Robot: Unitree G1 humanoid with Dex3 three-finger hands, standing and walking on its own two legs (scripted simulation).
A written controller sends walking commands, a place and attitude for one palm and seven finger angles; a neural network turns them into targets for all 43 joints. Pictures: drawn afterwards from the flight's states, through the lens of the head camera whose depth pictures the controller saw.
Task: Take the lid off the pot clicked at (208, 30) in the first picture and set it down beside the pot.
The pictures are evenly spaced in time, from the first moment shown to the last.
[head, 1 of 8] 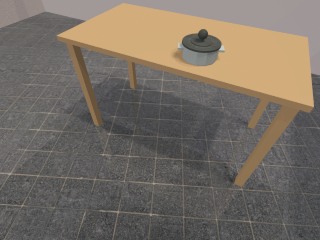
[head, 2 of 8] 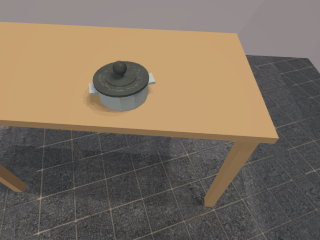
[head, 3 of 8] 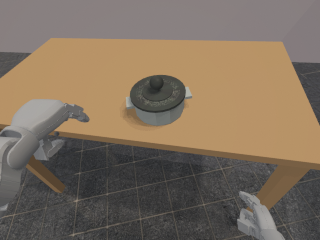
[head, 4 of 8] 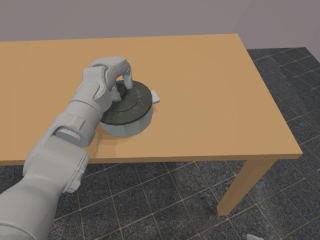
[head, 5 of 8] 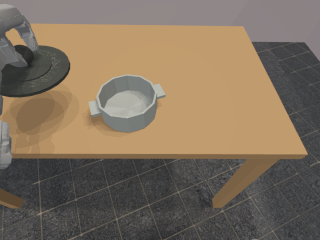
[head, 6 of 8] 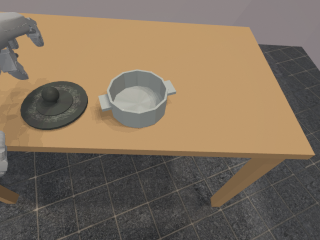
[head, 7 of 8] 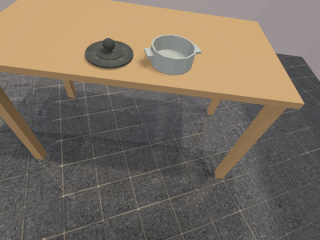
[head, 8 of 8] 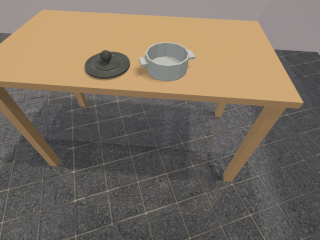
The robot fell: no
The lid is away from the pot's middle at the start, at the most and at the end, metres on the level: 0.00 0.25 0.25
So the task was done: yes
